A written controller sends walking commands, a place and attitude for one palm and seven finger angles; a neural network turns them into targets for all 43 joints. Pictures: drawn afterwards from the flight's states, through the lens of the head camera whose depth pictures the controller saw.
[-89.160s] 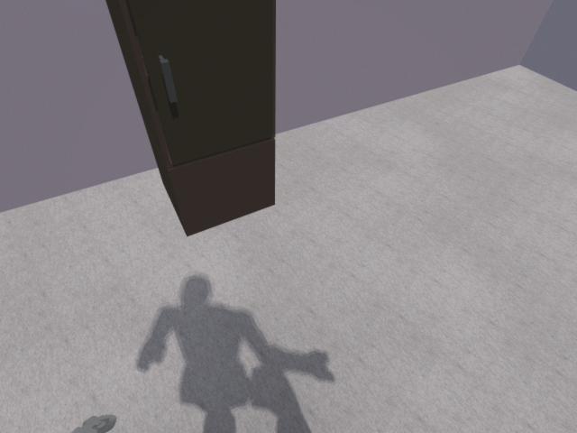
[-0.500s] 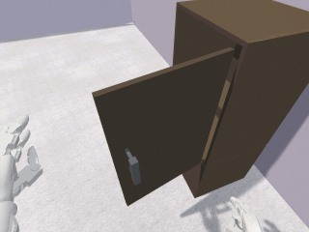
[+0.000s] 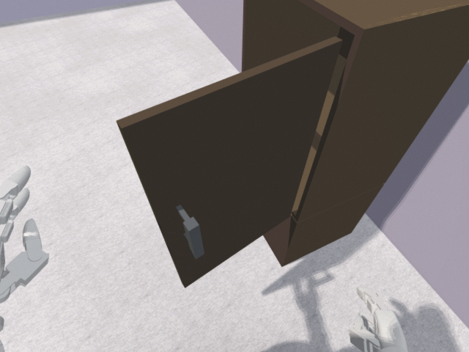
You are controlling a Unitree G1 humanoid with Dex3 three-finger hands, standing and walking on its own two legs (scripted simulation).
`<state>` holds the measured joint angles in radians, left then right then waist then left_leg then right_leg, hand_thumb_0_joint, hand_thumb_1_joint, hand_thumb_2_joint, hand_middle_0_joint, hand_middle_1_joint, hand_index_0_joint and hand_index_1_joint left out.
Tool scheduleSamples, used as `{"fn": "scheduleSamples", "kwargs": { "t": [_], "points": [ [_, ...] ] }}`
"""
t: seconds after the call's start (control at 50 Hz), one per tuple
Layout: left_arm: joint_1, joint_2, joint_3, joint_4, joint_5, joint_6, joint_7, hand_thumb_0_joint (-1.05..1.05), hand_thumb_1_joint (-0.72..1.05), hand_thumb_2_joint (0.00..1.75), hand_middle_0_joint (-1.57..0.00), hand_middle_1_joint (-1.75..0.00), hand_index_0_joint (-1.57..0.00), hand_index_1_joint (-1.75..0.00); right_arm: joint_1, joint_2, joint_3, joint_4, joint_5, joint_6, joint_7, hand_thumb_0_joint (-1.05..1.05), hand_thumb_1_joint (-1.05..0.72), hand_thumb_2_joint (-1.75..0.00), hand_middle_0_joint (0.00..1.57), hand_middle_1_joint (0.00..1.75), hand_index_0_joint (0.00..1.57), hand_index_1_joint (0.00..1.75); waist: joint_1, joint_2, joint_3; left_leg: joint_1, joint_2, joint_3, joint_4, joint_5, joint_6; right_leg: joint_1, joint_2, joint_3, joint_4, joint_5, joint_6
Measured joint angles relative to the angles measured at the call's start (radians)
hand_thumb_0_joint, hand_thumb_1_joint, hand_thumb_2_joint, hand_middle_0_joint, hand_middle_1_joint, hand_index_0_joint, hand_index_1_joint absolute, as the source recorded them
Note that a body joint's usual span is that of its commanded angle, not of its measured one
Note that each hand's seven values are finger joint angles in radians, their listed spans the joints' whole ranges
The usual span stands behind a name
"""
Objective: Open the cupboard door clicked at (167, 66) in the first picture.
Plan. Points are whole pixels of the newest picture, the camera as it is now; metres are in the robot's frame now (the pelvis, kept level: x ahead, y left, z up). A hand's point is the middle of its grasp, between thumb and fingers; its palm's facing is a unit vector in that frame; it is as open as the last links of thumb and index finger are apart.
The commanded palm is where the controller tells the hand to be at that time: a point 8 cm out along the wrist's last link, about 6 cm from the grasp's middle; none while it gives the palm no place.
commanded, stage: step back with the hand held close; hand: left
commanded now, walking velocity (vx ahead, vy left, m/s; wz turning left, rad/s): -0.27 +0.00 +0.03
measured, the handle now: (189, 232) +0.33 +0.11 -0.02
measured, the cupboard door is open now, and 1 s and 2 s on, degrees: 100 100 100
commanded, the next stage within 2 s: stop stepping back and stand still in 0.84 s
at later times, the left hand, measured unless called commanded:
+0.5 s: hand out of the picture +0.10 +0.28 +0.16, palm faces +0.49 -0.75 -0.44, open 7.4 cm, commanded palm +0.03 +0.32 +0.17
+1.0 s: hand out of the picture +0.00 +0.24 +0.16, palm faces +0.40 -0.81 -0.44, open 7.4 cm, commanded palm -0.06 +0.28 +0.17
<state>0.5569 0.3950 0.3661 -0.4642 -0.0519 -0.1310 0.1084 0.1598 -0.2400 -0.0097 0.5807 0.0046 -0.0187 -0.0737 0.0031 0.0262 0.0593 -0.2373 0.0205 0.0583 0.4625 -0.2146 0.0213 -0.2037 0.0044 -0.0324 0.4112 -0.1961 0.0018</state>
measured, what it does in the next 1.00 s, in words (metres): walks backwards: right foot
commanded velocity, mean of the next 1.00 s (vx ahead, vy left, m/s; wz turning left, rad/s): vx -0.28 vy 0.01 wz -0.02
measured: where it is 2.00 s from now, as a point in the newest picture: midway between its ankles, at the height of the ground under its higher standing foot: outside the picture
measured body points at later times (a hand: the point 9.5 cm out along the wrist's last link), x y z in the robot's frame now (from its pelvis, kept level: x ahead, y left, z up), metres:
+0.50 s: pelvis -0.09 +0.01 -0.02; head -0.07 +0.03 +0.43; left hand +0.07 +0.32 +0.18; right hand +0.09 -0.21 -0.10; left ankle +0.01 +0.10 -0.73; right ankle +0.01 -0.12 -0.74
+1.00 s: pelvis -0.21 -0.01 -0.02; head -0.17 +0.02 +0.43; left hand -0.03 +0.28 +0.19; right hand -0.01 -0.22 -0.10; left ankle -0.05 +0.09 -0.72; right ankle -0.35 -0.13 -0.74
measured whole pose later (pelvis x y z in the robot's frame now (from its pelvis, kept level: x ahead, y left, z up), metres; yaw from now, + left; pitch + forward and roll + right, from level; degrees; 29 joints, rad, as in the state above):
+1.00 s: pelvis -0.21 -0.01 -0.02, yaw -2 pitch +3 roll -2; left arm 0.50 0.44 0.42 -0.59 -0.05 -0.26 0.14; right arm 0.09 -0.15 0.03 0.69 -0.02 -0.12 -0.04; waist 0.06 -0.04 0.02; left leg -0.64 0.04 0.04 0.69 -0.25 -0.03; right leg -0.08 0.05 0.05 0.50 -0.47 -0.03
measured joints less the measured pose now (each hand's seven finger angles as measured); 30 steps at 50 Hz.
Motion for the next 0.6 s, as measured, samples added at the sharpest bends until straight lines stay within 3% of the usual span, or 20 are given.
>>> {"fn": "scheduleSamples", "kwargs": {
  "t": [0.16, 0.28, 0.4, 0.52, 0.6],
  "points": [
    [0.011, 0.056, 0.058, -0.063, 0.003, -0.023, 0.023, 0.02, 0.89, 0.90, -0.21, -0.30, -0.21, -0.30, 0.009, 0.017, -0.001, -0.025, 0.002, 0.007, -0.006, 0.02, -0.91, -0.90, 0.20, 0.30, 0.20, 0.30, -0.007, -0.036, -0.002, -0.054, -0.012, 0.011, 0.047, 0.010, 0.018, -0.063, -0.015, 0.010, 0.062, 0.006, 0.014],
    [0.003, 0.031, 0.066, -0.050, 0.023, -0.042, 0.032, 0.02, 0.89, 0.90, -0.21, -0.30, -0.21, -0.30, 0.019, 0.027, 0.013, -0.038, 0.000, -0.019, -0.001, 0.01, -0.91, -0.90, 0.20, 0.30, 0.20, 0.30, -0.003, -0.030, -0.006, -0.108, -0.016, 0.008, 0.106, 0.014, 0.031, -0.115, -0.022, 0.007, 0.122, 0.008, 0.019],
    [-0.036, -0.003, 0.057, -0.044, 0.050, -0.056, 0.035, 0.02, 0.89, 0.90, -0.21, -0.30, -0.21, -0.30, 0.045, 0.035, 0.021, -0.024, -0.008, -0.048, 0.000, 0.01, -0.90, -0.90, 0.20, 0.30, 0.20, 0.30, 0.001, -0.021, 0.007, -0.171, -0.017, -0.021, 0.182, -0.017, 0.036, -0.152, 0.003, 0.017, 0.176, 0.003, 0.015],
    [-0.034, -0.008, 0.061, -0.098, 0.041, -0.088, 0.052, 0.02, 0.89, 0.90, -0.21, -0.30, -0.21, -0.30, 0.057, 0.031, 0.020, 0.013, -0.016, -0.060, 0.008, 0.01, -0.90, -0.90, 0.20, 0.30, 0.20, 0.30, 0.004, -0.038, 0.007, -0.228, -0.030, -0.038, 0.231, -0.127, 0.010, -0.184, 0.004, 0.023, 0.168, 0.036, 0.006],
    [-0.035, 0.014, 0.065, -0.116, 0.032, -0.102, 0.061, 0.02, 0.89, 0.90, -0.21, -0.30, -0.21, -0.30, 0.049, 0.020, 0.012, 0.027, -0.014, -0.052, 0.003, 0.02, -0.90, -0.90, 0.20, 0.30, 0.20, 0.30, -0.004, -0.039, 0.014, -0.240, -0.030, -0.036, 0.214, -0.049, 0.020, -0.208, 0.006, 0.027, 0.191, 0.000, 0.016]
  ]
}}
